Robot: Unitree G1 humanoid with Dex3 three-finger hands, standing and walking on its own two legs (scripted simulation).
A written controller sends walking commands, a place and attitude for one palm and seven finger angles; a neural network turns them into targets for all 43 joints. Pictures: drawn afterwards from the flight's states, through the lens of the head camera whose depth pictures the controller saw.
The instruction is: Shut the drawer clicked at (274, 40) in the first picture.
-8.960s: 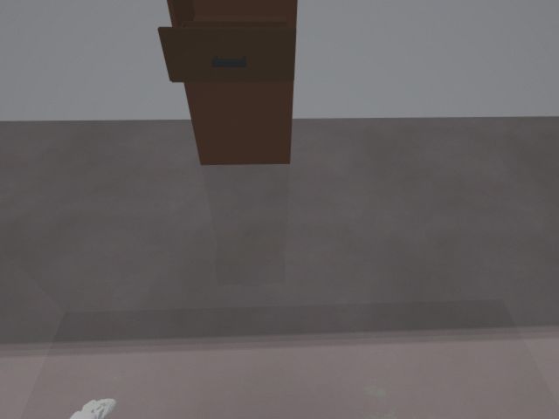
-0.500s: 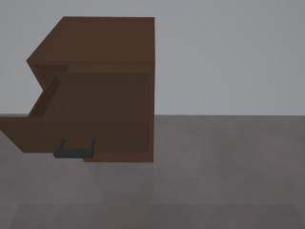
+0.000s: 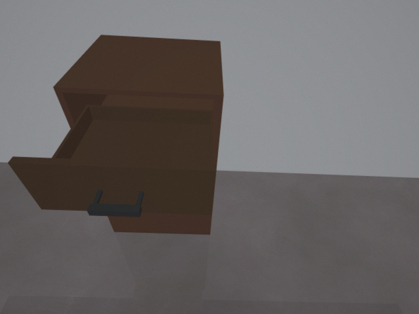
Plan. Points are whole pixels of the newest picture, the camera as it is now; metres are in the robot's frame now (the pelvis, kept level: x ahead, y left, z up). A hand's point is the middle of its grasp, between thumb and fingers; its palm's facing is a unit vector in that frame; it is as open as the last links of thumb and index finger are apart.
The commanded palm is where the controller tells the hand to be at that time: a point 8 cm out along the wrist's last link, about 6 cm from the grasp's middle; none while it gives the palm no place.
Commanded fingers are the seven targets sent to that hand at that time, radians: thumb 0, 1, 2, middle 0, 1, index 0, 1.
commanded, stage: look again from close up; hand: left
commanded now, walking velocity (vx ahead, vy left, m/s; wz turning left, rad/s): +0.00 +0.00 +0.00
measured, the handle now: (117, 202) +0.37 +0.24 -0.03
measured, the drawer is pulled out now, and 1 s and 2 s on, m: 0.29 0.29 0.29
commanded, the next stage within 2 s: shuffle to correct the standing spot in 0.18 s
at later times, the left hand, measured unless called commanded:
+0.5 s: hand out of the picture -0.06 +0.21 -0.17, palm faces +0.05 -0.99 -0.16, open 7.3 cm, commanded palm none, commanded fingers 0.00 0.90 0.90 -0.20 -0.30 -0.20 -0.30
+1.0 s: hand out of the picture +0.11 +0.23 -0.18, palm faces +0.02 -0.99 -0.16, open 7.2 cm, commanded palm none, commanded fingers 0.00 0.90 0.90 -0.20 -0.30 -0.20 -0.30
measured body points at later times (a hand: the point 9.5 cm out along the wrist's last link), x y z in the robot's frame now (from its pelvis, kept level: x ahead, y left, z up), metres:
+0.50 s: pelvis +0.00 +0.04 +0.00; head +0.00 +0.06 +0.45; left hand -0.06 +0.26 -0.16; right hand -0.01 -0.18 -0.15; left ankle +0.04 +0.10 -0.73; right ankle -0.02 -0.09 -0.73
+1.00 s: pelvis +0.08 +0.06 +0.01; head +0.09 +0.09 +0.46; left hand +0.11 +0.28 -0.16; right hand +0.02 -0.14 -0.13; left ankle +0.04 +0.10 -0.73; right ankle +0.10 -0.08 -0.66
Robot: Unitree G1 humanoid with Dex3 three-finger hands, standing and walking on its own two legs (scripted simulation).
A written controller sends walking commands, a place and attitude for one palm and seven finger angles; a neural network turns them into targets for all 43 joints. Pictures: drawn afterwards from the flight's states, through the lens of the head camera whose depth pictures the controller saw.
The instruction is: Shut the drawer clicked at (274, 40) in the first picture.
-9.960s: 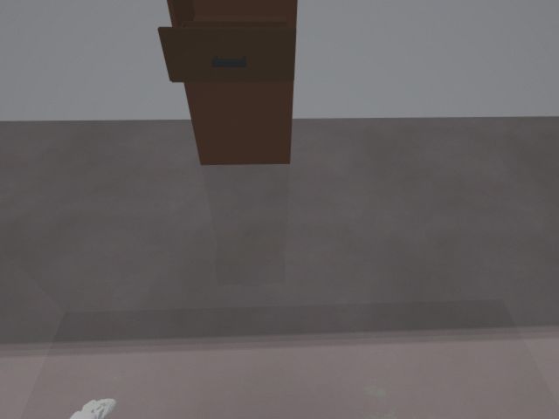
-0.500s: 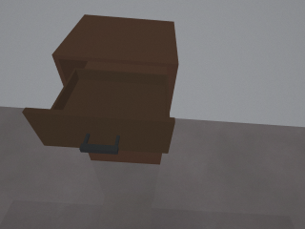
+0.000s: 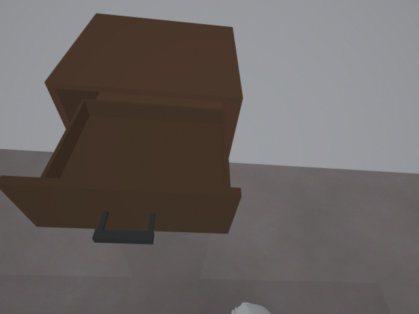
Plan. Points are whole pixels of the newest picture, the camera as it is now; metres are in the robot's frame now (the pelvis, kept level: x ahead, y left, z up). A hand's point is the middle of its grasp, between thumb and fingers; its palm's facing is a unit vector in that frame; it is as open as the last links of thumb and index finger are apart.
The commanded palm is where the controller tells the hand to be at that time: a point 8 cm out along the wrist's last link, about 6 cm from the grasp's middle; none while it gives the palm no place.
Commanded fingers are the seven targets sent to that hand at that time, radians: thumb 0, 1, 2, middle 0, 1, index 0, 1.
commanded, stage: come to a stop and stand still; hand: left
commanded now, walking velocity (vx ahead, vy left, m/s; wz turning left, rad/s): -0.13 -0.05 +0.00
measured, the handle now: (126, 226) +0.29 +0.19 -0.04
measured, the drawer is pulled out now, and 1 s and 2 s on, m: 0.29 0.29 0.29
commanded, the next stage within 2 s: look again from close up in 0.74 s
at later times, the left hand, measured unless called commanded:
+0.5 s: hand out of the picture +0.05 +0.16 -0.18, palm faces +0.06 -0.98 -0.21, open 7.2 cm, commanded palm none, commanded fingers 0.00 0.90 0.90 -0.20 -0.30 -0.20 -0.30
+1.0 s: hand out of the picture -0.02 +0.14 -0.18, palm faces +0.06 -0.98 -0.19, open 7.3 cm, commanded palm none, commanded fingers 0.00 0.90 0.90 -0.20 -0.30 -0.20 -0.30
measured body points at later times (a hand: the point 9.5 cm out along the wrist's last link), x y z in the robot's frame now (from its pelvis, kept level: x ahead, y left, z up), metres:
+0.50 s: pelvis -0.01 -0.02 -0.01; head +0.00 -0.02 +0.44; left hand +0.04 +0.21 -0.16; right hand +0.01 -0.24 -0.17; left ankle -0.03 +0.06 -0.74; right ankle +0.04 -0.15 -0.74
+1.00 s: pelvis +0.03 -0.02 -0.01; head +0.04 -0.03 +0.44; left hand -0.02 +0.19 -0.17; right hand +0.03 -0.23 -0.18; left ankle -0.03 +0.06 -0.74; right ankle +0.04 -0.15 -0.74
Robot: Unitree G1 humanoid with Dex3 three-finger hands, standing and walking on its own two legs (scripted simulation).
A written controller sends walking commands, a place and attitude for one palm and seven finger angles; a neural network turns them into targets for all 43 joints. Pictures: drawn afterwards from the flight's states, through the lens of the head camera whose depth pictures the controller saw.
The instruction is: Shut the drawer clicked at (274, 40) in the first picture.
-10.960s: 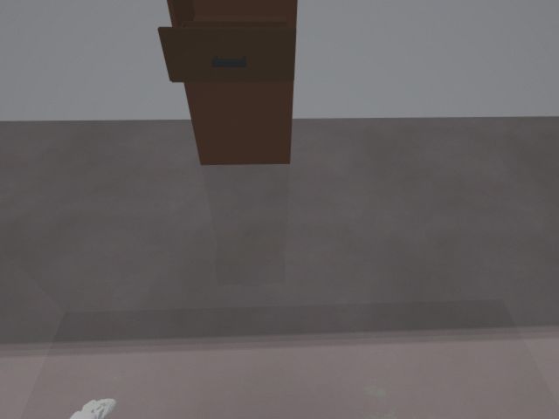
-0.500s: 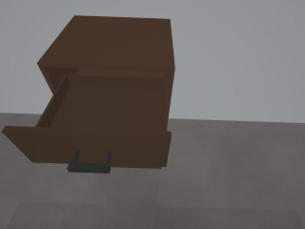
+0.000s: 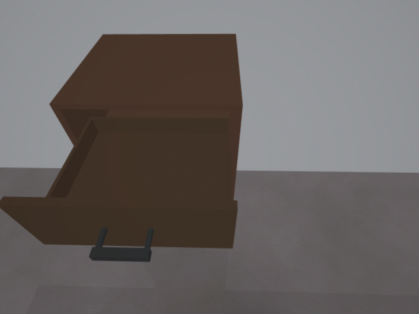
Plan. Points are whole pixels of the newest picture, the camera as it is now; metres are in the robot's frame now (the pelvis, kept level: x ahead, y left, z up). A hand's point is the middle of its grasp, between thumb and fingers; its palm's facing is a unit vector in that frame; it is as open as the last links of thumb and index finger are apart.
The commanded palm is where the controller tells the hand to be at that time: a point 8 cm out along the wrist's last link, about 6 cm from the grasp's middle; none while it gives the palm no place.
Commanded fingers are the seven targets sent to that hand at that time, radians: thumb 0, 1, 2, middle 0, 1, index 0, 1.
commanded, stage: look again from close up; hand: left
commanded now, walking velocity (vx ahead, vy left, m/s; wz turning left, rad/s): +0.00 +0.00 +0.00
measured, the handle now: (123, 244) +0.26 +0.20 -0.03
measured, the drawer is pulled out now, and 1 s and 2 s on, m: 0.29 0.29 0.29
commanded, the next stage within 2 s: shuffle to correct the standing spot in 0.38 s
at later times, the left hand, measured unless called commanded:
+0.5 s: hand out of the picture +0.07 +0.16 -0.16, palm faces +0.03 -0.97 -0.23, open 7.3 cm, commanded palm none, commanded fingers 0.00 0.90 0.90 -0.20 -0.30 -0.20 -0.30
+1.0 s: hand out of the picture -0.02 +0.16 -0.16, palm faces +0.03 -0.97 -0.24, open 7.3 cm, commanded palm none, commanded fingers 0.00 0.90 0.90 -0.20 -0.30 -0.20 -0.30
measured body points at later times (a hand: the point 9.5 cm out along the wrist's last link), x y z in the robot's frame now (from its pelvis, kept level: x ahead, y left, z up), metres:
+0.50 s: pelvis +0.02 -0.02 +0.01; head +0.03 -0.04 +0.45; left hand +0.07 +0.21 -0.14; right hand +0.02 -0.24 -0.16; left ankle -0.06 +0.08 -0.73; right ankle +0.01 -0.13 -0.73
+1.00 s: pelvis -0.06 -0.03 +0.00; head -0.06 -0.03 +0.45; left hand -0.02 +0.22 -0.14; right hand -0.07 -0.26 -0.15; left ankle -0.06 +0.08 -0.73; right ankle -0.02 -0.12 -0.71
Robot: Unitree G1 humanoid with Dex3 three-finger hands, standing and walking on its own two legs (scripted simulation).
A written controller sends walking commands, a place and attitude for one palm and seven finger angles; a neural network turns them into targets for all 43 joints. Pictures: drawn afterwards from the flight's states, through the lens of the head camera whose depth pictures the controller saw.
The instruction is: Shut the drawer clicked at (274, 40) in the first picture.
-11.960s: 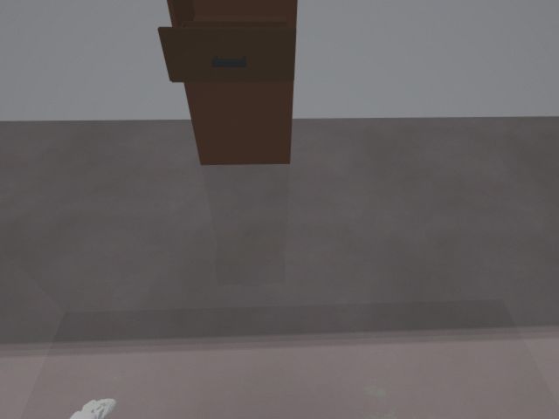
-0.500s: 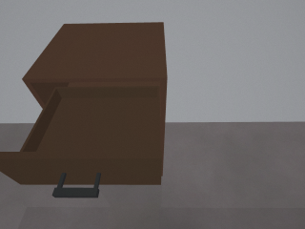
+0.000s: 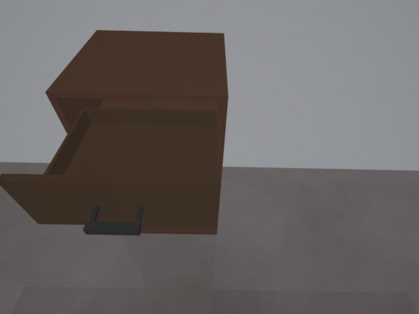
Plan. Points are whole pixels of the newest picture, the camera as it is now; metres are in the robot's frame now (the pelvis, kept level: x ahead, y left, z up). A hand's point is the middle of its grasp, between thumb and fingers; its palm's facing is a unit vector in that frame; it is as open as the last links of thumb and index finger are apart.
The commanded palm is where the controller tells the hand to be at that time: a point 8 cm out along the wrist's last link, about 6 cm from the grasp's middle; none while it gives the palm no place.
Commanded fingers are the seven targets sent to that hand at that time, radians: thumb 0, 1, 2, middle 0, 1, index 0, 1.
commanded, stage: come to a stop and stand still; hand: left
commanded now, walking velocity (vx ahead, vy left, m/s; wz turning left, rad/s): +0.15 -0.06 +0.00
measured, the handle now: (115, 219) +0.32 +0.23 -0.03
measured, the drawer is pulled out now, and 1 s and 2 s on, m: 0.29 0.29 0.29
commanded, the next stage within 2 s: look again from close up in 1.14 s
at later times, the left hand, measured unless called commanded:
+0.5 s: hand out of the picture +0.00 +0.13 -0.18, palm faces +0.02 -0.99 -0.13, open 7.3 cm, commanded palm none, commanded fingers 0.00 0.90 0.90 -0.20 -0.30 -0.20 -0.30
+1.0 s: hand out of the picture +0.03 +0.21 -0.17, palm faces -0.02 -0.98 -0.22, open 7.3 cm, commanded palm none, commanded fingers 0.00 0.90 0.90 -0.20 -0.30 -0.20 -0.30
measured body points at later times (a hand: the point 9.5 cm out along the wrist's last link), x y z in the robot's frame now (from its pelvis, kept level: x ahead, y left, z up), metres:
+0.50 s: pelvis +0.01 -0.01 +0.00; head +0.03 +0.00 +0.45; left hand +0.00 +0.19 -0.17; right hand +0.00 -0.23 -0.16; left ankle +0.00 +0.09 -0.74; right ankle -0.05 -0.09 -0.74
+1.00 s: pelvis +0.01 +0.03 +0.00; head +0.02 +0.03 +0.45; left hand +0.03 +0.26 -0.15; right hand +0.00 -0.19 -0.16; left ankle +0.01 +0.10 -0.74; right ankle -0.05 -0.09 -0.74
